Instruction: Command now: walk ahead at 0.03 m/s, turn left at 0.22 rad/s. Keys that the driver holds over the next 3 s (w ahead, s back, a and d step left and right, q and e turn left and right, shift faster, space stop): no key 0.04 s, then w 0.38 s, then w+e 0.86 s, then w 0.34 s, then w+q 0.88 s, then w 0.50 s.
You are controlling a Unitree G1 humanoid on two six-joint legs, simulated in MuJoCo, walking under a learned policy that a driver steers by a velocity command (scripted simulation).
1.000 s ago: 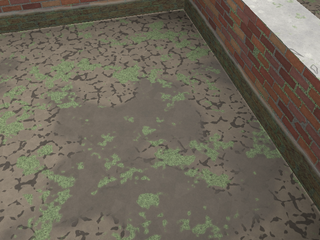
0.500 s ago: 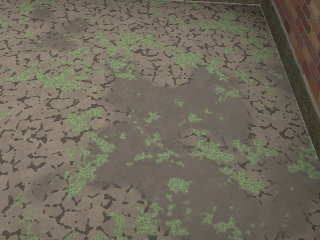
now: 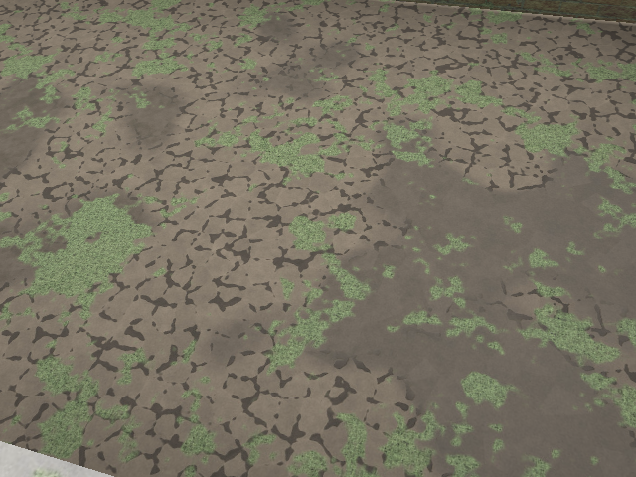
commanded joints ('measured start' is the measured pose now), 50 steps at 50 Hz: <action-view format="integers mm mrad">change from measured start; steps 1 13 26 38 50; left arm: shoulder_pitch -5 -57 -29 -54 -192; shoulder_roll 146 62 109 79 100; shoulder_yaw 48 34 38 41 33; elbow -49 -86 -60 -103 -145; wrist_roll -13 -17 -35 -19 3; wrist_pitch -4 -54 -44 15 -13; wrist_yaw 7 -61 -30 -43 -27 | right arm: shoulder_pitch -12 17 -34 -81 -119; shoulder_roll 15 -55 32 -32 18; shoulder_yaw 32 23 54 35 46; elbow -70 -11 -83 -65 -127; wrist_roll -8 -55 -56 -68 -103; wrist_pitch -30 -73 -123 -135 -65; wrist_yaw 8 26 33 30 9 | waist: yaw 14 -20 -36 17 -24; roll -172 142 -176 169 -164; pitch -68 -15 -98 -120 -157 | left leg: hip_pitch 16 251 125 277 10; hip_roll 59 198 39 247 13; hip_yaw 73 -159 190 143 139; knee -299 -763 -413 -585 -201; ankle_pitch -71 41 132 792 37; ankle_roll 6 265 110 211 3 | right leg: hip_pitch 131 -164 24 -59 19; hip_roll -198 33 -132 68 -65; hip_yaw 258 31 359 38 398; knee -180 194 -24 300 9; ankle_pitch -104 -214 144 -173 510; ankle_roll -176 55 -104 39 -125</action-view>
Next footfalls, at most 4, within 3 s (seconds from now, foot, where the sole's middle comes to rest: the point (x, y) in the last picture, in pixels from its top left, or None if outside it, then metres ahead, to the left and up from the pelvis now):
0.12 left None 0.03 0.15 -0.78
0.54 left None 0.10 0.15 -0.78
0.82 right None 0.11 -0.04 -0.78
1.12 left None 0.17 0.13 -0.78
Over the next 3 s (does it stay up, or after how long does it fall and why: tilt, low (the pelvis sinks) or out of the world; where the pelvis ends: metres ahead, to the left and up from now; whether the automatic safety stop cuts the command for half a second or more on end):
stays up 0.07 0.03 -0.02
